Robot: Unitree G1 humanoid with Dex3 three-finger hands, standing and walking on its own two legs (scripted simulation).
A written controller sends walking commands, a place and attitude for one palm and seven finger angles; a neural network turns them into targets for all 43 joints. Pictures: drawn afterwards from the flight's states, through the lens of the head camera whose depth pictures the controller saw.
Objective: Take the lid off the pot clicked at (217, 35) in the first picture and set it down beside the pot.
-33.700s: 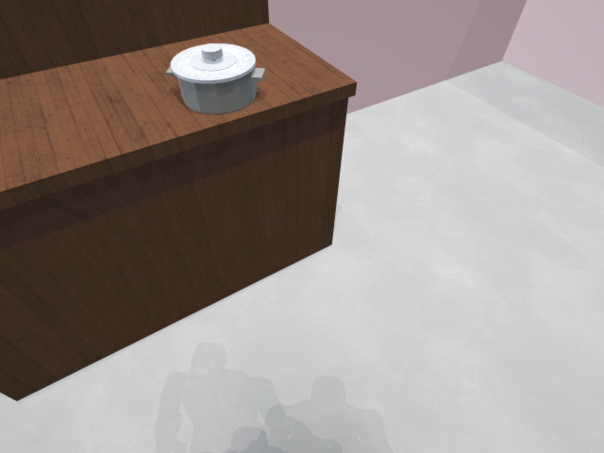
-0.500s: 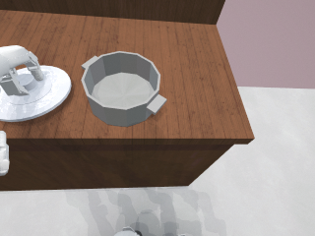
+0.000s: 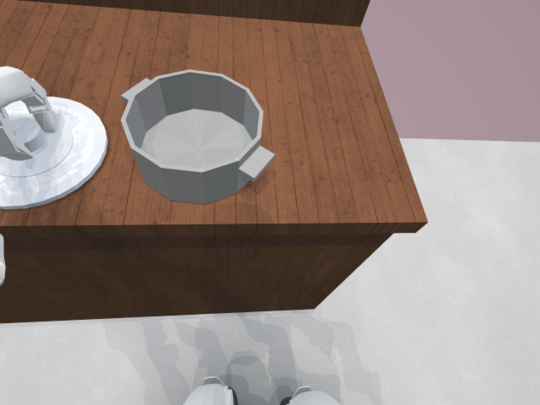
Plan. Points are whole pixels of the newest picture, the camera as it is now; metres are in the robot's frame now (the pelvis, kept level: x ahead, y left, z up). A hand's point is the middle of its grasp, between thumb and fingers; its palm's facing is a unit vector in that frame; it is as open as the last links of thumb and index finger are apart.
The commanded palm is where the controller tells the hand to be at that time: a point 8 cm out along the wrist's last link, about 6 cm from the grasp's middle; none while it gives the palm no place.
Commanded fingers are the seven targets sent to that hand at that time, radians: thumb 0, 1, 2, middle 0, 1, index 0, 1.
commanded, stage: open the fingers wide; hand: left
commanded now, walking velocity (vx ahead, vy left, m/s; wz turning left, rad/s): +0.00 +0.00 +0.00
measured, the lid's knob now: (23, 135) +0.50 +0.32 +0.06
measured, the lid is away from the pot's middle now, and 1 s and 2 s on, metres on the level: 0.24 0.24 0.24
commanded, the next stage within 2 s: raise the empty hand in 1.12 s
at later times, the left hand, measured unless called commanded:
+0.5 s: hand (10, 143) +0.47 +0.32 +0.08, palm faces -0.42 -0.13 -0.90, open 8.1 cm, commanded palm +0.48 +0.31 +0.14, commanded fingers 0.00 0.22 0.80 -0.53 -0.91 -0.52 -0.92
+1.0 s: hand (9, 153) +0.45 +0.32 +0.08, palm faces -0.43 -0.10 -0.90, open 10.8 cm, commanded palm +0.48 +0.31 +0.14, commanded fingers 0.00 -0.06 0.74 -0.39 -0.79 -0.39 -0.79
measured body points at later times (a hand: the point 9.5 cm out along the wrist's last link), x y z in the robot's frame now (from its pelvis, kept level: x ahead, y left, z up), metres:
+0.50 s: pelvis +0.00 +0.00 +0.00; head +0.09 +0.03 +0.44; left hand +0.48 +0.32 +0.13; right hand +0.03 -0.28 -0.11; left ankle +0.03 +0.05 -0.70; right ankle -0.01 -0.15 -0.70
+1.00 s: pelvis +0.00 +0.00 +0.01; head +0.08 +0.03 +0.45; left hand +0.47 +0.32 +0.13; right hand +0.01 -0.28 -0.11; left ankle +0.03 +0.05 -0.70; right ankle -0.01 -0.15 -0.70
